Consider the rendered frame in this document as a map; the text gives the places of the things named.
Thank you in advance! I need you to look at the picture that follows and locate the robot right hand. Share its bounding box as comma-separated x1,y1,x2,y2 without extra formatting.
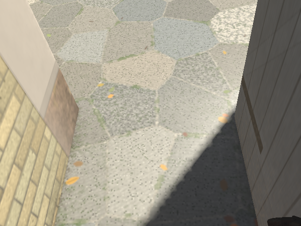
267,216,301,226

